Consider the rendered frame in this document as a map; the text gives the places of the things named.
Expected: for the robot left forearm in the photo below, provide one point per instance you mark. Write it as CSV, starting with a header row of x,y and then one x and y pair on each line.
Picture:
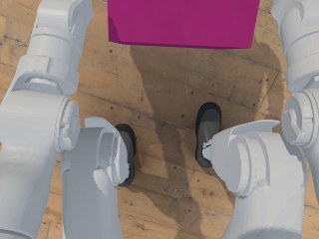
x,y
56,46

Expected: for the robot right forearm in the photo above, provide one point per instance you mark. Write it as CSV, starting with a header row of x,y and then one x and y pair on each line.
x,y
298,31

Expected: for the robot left upper arm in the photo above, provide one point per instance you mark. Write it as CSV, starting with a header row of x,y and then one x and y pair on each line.
x,y
35,127

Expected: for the left robot thigh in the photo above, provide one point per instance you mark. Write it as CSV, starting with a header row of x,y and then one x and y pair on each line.
x,y
89,187

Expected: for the carton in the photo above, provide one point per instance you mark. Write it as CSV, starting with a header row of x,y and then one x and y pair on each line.
x,y
200,24

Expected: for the robot right upper arm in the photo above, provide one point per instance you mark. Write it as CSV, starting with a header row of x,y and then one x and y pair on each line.
x,y
300,126

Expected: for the robot left shin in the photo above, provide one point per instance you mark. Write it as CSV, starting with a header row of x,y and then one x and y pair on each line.
x,y
65,159

